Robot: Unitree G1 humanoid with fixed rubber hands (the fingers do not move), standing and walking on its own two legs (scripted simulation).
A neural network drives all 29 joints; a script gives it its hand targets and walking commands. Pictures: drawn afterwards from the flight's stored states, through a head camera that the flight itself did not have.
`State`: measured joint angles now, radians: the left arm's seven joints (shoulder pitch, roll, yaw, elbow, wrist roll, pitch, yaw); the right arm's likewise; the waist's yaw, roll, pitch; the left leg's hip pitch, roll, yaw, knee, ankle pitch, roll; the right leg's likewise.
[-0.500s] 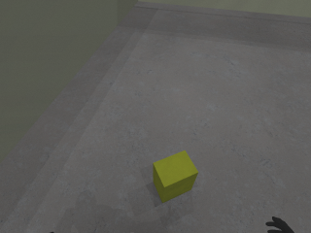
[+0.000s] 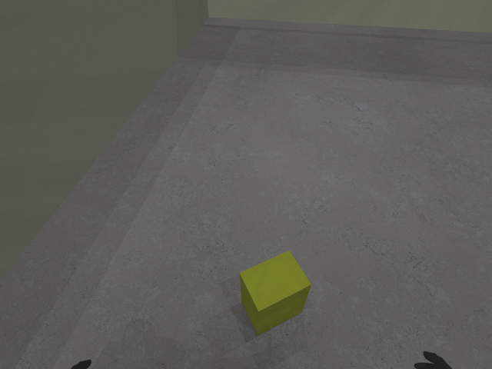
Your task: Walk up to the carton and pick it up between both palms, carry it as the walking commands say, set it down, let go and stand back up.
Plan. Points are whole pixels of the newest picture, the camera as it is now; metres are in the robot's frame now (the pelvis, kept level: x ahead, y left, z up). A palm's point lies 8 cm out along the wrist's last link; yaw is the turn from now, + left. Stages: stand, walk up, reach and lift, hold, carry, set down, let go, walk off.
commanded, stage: walk up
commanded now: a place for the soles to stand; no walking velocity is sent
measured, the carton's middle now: (273, 294) +0.51 -0.05 -0.65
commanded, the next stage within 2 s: none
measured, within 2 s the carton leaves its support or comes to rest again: neither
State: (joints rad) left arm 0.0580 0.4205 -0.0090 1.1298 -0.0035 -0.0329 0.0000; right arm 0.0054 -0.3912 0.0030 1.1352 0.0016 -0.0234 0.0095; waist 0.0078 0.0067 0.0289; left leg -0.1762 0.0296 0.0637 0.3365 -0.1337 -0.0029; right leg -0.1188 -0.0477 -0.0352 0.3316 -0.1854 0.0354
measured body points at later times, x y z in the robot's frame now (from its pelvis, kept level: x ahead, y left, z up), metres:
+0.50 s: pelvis +0.02 -0.09 -0.03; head +0.05 -0.06 +0.42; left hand +0.16 +0.27 -0.12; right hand +0.06 -0.49 -0.08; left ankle +0.03 +0.12 -0.75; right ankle +0.08 -0.24 -0.73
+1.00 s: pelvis +0.13 -0.24 -0.05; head +0.15 -0.21 +0.39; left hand +0.15 +0.13 -0.15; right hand +0.30 -0.58 -0.11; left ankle +0.11 -0.06 -0.74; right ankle +0.21 -0.37 -0.75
